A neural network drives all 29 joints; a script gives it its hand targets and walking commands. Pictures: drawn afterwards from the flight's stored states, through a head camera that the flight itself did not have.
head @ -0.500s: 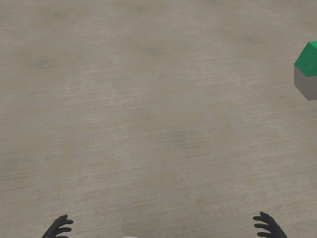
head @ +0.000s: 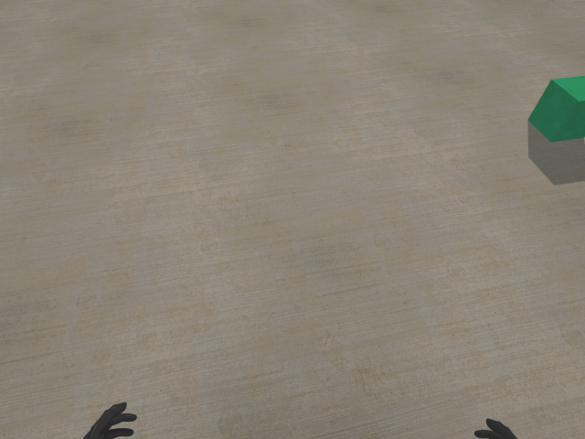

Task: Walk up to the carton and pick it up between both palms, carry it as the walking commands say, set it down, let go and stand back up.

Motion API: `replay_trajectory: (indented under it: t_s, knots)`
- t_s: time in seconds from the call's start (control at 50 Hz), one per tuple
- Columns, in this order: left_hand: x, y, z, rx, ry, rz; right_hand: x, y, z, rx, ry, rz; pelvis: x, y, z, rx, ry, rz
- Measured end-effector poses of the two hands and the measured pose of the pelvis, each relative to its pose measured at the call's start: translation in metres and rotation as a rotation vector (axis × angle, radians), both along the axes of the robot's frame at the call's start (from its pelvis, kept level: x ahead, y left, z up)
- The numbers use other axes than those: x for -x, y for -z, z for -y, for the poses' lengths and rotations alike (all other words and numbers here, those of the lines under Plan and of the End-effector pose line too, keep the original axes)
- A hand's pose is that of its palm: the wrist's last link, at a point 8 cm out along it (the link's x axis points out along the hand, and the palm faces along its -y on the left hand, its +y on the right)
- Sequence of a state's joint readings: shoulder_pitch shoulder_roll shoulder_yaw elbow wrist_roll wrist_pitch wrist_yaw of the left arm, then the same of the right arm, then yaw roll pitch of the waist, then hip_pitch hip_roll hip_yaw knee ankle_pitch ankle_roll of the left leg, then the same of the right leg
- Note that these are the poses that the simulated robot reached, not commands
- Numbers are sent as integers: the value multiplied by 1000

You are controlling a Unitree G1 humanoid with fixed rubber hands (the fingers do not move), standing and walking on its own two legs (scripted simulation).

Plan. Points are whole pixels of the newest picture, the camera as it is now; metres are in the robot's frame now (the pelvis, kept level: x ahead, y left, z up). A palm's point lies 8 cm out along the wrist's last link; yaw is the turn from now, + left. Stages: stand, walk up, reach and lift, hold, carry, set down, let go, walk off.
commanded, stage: stand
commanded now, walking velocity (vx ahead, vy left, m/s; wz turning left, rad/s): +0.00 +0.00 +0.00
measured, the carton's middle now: (567, 109) +1.75 -1.44 -0.64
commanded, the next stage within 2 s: walk up in 0.62 s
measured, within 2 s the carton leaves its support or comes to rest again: neither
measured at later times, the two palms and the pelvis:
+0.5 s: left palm out of the picture +0.09 +0.29 -0.09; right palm out of the picture +0.07 -0.30 -0.10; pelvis +0.00 -0.01 +0.02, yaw +0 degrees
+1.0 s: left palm out of the picture +0.09 +0.27 -0.11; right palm out of the picture +0.06 -0.31 -0.13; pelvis -0.01 -0.02 +0.00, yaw -8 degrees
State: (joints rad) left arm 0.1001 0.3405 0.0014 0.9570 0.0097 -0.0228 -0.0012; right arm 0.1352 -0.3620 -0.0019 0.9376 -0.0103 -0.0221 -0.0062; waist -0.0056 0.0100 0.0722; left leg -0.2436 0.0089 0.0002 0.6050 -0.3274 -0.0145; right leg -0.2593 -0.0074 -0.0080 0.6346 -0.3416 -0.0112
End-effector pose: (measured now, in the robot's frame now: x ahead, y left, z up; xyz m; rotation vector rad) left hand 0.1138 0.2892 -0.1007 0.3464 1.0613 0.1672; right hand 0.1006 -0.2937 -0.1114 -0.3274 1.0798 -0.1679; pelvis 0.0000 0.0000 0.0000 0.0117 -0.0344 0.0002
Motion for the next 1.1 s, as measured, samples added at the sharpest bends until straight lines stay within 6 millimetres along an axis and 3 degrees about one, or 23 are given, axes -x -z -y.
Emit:
replay_trajectory:
  t_s: [0.58,0.88,0.96,1.04,1.1]
  knots:
    - [25,-8,-1,4,-37,-80,31,-9,8,-1,27,-100,5,-18,5,8,7,12]
    - [28,-3,0,36,-53,-113,27,-10,8,21,52,-95,2,-16,4,9,23,-3]
    - [23,7,11,29,-21,-148,35,3,13,3,127,-85,5,-5,12,-19,107,-2]
    - [21,16,37,35,38,-194,46,24,17,-42,188,-83,5,5,22,-6,143,-4]
    - [19,20,55,75,62,-217,53,28,15,-63,210,-119,-1,4,26,-11,176,-22]
